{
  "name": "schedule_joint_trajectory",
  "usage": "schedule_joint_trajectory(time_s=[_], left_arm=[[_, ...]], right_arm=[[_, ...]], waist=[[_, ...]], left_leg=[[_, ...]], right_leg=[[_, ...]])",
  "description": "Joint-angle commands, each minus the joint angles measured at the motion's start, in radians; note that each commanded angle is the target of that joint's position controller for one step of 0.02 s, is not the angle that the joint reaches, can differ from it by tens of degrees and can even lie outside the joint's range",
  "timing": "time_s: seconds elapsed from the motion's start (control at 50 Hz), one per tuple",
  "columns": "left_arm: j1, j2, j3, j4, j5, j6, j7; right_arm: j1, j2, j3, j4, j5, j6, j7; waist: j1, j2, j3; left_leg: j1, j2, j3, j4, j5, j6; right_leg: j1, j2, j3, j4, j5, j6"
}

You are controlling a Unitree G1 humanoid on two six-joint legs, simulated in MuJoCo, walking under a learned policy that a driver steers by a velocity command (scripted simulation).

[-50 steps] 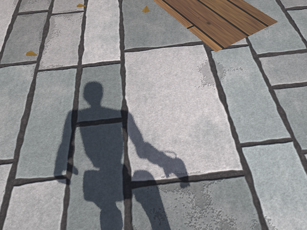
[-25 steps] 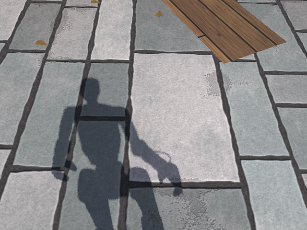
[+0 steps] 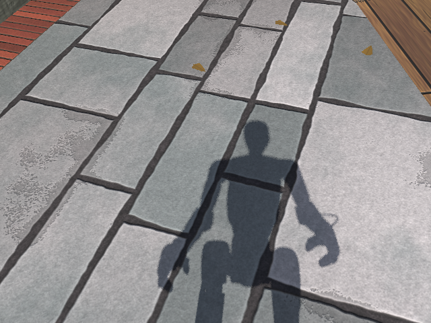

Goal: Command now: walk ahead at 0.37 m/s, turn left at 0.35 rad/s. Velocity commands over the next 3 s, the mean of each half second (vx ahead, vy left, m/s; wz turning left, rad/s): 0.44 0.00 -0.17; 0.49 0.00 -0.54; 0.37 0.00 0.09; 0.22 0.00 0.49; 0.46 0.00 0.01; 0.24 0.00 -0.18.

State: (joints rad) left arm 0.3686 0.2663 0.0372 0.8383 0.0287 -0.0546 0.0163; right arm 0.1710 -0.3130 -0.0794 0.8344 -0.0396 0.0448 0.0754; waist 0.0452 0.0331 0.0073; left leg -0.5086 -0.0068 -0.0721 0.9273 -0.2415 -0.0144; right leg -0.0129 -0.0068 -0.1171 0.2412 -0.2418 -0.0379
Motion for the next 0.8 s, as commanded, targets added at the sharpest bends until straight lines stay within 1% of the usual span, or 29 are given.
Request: schedule_joint_trajectory(time_s=[0.02,0.06,0.1,0.12,0.14,0.16,0.18,0.2,0.22,0.24,0.26,0.28,0.3,0.32,0.38,0.44,0.5,0.56,0.58,0.62,0.64,0.66,0.68,0.7,0.72,0.74,0.76,0.78,0.8], left_arm=[[0.050,0.139,0.034,-0.006,0.002,-0.023,-0.009],[0.077,0.128,0.029,0.025,0.001,-0.028,-0.019],[0.099,0.141,0.031,0.052,-0.006,-0.022,-0.026],[0.098,0.153,0.033,0.061,-0.009,-0.018,-0.027],[0.074,0.164,0.035,0.065,-0.014,-0.014,-0.028],[0.055,0.158,0.032,0.067,-0.020,-0.013,-0.029],[0.031,0.123,0.019,0.042,-0.028,-0.017,-0.033],[0.032,0.001,-0.011,-0.019,-0.031,-0.019,-0.038],[0.046,0.100,0.021,0.011,-0.024,-0.005,-0.021],[0.032,0.108,0.030,0.017,-0.027,-0.002,-0.024],[0.035,0.083,0.026,0.034,-0.029,-0.002,-0.031],[0.042,0.065,0.027,0.051,-0.023,0.005,-0.034],[0.055,0.059,0.028,0.064,-0.008,0.017,-0.040],[0.059,0.048,0.029,0.069,-0.002,0.027,-0.047],[-0.018,0.024,0.033,0.039,-0.002,0.041,-0.062],[-0.125,0.012,0.030,-0.001,0.001,0.047,-0.073],[-0.243,-0.007,0.016,-0.046,0.003,0.042,-0.084],[-0.347,-0.013,0.002,-0.091,0.007,0.041,-0.094],[-0.362,-0.009,0.001,-0.101,0.008,0.041,-0.095],[-0.341,0.009,0.006,-0.103,0.009,0.042,-0.088],[-0.303,0.022,0.011,-0.095,0.010,0.043,-0.082],[-0.233,0.040,0.020,-0.078,0.010,0.041,-0.077],[-0.135,0.067,0.035,-0.051,0.011,0.035,-0.071],[0.009,0.107,0.057,-0.005,0.020,0.027,-0.058],[0.062,0.215,0.089,0.002,0.027,0.030,-0.040],[0.033,0.279,0.103,-0.022,0.000,0.038,-0.042],[0.013,0.245,0.097,-0.014,-0.017,0.046,-0.035],[-0.038,0.198,0.086,-0.011,-0.023,0.043,-0.027],[-0.083,0.154,0.075,-0.014,-0.019,0.036,-0.024]], right_arm=[[-0.159,-0.029,0.008,-0.103,-0.001,-0.031,0.002],[-0.209,-0.010,0.022,-0.123,-0.004,-0.041,0.002],[-0.221,-0.009,0.029,-0.131,-0.006,-0.050,-0.005],[-0.192,-0.012,0.029,-0.126,-0.003,-0.057,-0.012],[-0.111,-0.017,0.026,-0.101,0.000,-0.066,-0.021],[0.037,-0.040,0.013,-0.046,-0.004,-0.080,-0.035],[0.211,-0.115,-0.010,0.001,-0.022,-0.094,-0.054],[0.307,-0.226,-0.030,0.004,-0.029,-0.101,-0.072],[0.286,-0.226,-0.031,0.008,-0.005,-0.097,-0.080],[0.176,-0.147,-0.008,-0.007,0.003,-0.096,-0.079],[0.097,-0.074,0.010,-0.020,0.010,-0.103,-0.074],[0.060,-0.032,0.022,-0.026,0.011,-0.112,-0.074],[0.058,-0.009,0.030,-0.021,0.013,-0.121,-0.078],[0.071,-0.002,0.032,-0.012,0.012,-0.131,-0.079],[0.130,-0.014,0.027,0.018,0.022,-0.153,-0.081],[0.178,0.005,0.032,0.041,0.019,-0.155,-0.086],[0.195,0.005,0.035,0.058,0.017,-0.155,-0.090],[0.235,-0.024,0.030,0.082,0.019,-0.151,-0.099],[0.246,-0.033,0.029,0.090,0.018,-0.148,-0.102],[0.249,-0.059,0.024,0.097,0.017,-0.139,-0.109],[0.246,-0.076,0.020,0.099,0.016,-0.133,-0.114],[0.239,-0.094,0.015,0.097,0.012,-0.122,-0.116],[0.238,-0.109,0.010,0.093,0.011,-0.112,-0.115],[0.225,-0.115,0.008,0.081,0.013,-0.107,-0.108],[0.258,-0.027,0.026,0.037,0.021,-0.112,-0.096],[0.215,-0.026,0.022,-0.036,0.029,-0.122,-0.081],[0.089,-0.063,0.017,-0.060,0.020,-0.134,-0.076],[0.083,-0.052,0.024,-0.067,0.029,-0.148,-0.073],[0.103,-0.047,0.023,-0.050,0.025,-0.149,-0.076]], waist=[[0.032,-0.144,0.111],[0.036,-0.160,0.119],[0.027,-0.186,0.110],[0.005,-0.186,0.100],[-0.047,-0.167,0.075],[-0.121,-0.103,0.001],[-0.193,0.001,-0.128],[-0.195,0.237,-0.225],[-0.185,0.131,-0.189],[-0.123,0.070,-0.063],[-0.085,0.063,0.007],[-0.061,0.072,0.032],[-0.046,0.085,0.042],[-0.040,0.078,0.038],[-0.029,0.058,0.053],[-0.040,0.053,0.082],[-0.051,0.039,0.111],[-0.072,0.034,0.125],[-0.072,0.031,0.122],[-0.051,0.044,0.084],[-0.031,0.060,0.051],[0.004,0.068,0.004],[0.042,0.068,-0.058],[0.112,0.022,-0.131],[0.089,-0.145,-0.218],[0.054,-0.233,-0.295],[0.073,-0.080,-0.175],[0.032,-0.040,-0.062],[-0.019,0.016,0.001]], left_leg=[[-0.183,0.009,0.024,-0.132,0.019,0.013],[-0.089,0.015,0.090,-0.241,-0.006,0.031],[0.027,0.003,0.160,-0.316,-0.053,0.056],[0.099,-0.010,0.170,-0.351,-0.047,0.072],[0.219,-0.029,0.172,-0.418,-0.003,0.088],[0.428,-0.044,0.162,-0.497,0.065,0.103],[0.676,0.098,0.003,-0.539,-0.048,0.132],[0.869,0.422,-0.427,-0.663,-0.240,0.188],[0.734,0.446,-0.525,-0.707,-0.263,0.222],[0.626,0.394,-0.372,-0.713,-0.253,0.198],[0.525,0.337,-0.252,-0.747,-0.155,0.169],[0.483,0.290,-0.161,-0.768,-0.063,0.139],[0.455,0.260,-0.091,-0.777,0.027,0.125],[0.447,0.248,-0.041,-0.778,0.113,0.122],[0.459,0.247,0.058,-0.782,0.298,0.127],[0.472,0.246,0.126,-0.793,0.353,0.139],[0.465,0.226,0.206,-0.786,0.434,0.136],[0.508,0.248,0.252,-0.779,0.526,0.130],[0.540,0.255,0.267,-0.758,0.589,0.126],[0.601,0.264,0.304,-0.655,0.871,0.113],[0.627,0.268,0.316,-0.573,1.016,0.111],[0.634,0.273,0.323,-0.445,1.103,0.115],[0.603,0.278,0.318,-0.279,1.064,0.118],[0.477,0.255,0.330,-0.031,0.865,0.099],[0.154,0.160,0.325,0.313,0.206,0.059],[-0.150,-0.042,0.150,0.571,-0.311,0.022],[-0.259,0.032,0.027,0.558,-0.199,0.033],[-0.241,0.074,0.034,0.471,-0.105,0.037],[-0.177,0.107,0.036,0.375,-0.071,0.034]], right_leg=[[0.059,-0.264,0.195,-0.131,-0.049,-0.141],[0.003,-0.252,0.163,-0.109,0.054,-0.147],[-0.039,-0.251,0.169,-0.062,0.226,-0.157],[-0.061,-0.262,0.181,-0.029,0.310,-0.157],[-0.095,-0.254,0.173,0.041,0.405,-0.146],[-0.157,-0.205,0.125,0.207,0.496,-0.119],[-0.303,-0.133,0.072,0.452,0.351,-0.083],[-0.596,0.008,0.029,0.767,-0.264,-0.038],[-0.634,0.022,0.184,0.914,-0.272,-0.058],[-0.646,-0.034,0.218,0.931,-0.182,-0.073],[-0.617,-0.064,0.196,0.896,-0.108,-0.068],[-0.592,-0.077,0.183,0.872,-0.065,-0.057],[-0.570,-0.084,0.174,0.866,-0.037,-0.044],[-0.561,-0.080,0.167,0.881,-0.013,-0.037],[-0.640,-0.082,0.151,0.896,0.055,-0.021],[-0.730,-0.087,0.135,0.850,0.135,-0.006],[-0.710,-0.071,0.088,0.662,0.217,-0.004],[-0.651,-0.054,0.019,0.492,0.226,-0.031],[-0.630,-0.042,0.001,0.453,0.207,-0.047],[-0.547,0.010,-0.041,0.412,0.137,-0.089],[-0.493,0.043,-0.057,0.409,0.084,-0.113],[-0.411,0.075,-0.062,0.398,0.030,-0.140],[-0.288,0.102,-0.046,0.361,-0.006,-0.167],[-0.073,0.102,0.005,0.271,0.003,-0.204],[0.197,-0.158,0.367,0.243,-0.112,-0.292],[0.337,-0.341,0.895,0.083,-0.075,-0.428],[0.266,-0.313,0.771,0.032,-0.037,-0.385],[0.121,-0.293,0.647,0.015,0.049,-0.350],[-0.001,-0.238,0.553,0.002,0.169,-0.301]])
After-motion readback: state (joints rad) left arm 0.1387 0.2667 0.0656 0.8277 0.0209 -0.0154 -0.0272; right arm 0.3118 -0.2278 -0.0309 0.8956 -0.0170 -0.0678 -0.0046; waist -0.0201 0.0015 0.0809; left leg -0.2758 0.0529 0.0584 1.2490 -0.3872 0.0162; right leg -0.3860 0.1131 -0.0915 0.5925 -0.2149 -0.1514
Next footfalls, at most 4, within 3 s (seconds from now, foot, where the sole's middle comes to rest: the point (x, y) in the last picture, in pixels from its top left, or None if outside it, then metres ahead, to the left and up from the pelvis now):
0.18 left None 0.18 0.14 -0.79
0.70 right None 0.46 -0.07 -0.79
1.26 left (266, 238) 0.81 -0.07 -0.79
1.88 right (320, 237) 0.82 -0.26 -0.79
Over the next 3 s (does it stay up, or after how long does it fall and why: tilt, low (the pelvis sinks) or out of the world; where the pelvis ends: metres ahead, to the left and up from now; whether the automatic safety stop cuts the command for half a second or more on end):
stays up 1.20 -0.18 -0.01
